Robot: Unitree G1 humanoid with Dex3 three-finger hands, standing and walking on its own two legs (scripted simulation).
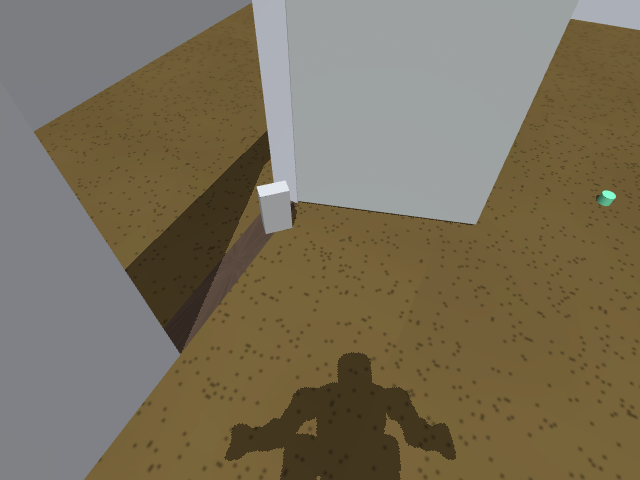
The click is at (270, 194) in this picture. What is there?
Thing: carton on end
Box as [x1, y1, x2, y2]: [256, 181, 291, 233]
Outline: 285,181 256,186 262,222 266,233 291,227 289,191
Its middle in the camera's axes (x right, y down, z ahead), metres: -0.18 -0.11 +1.60
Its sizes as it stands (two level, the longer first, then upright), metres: 0.118 0.064 0.220
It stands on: the floor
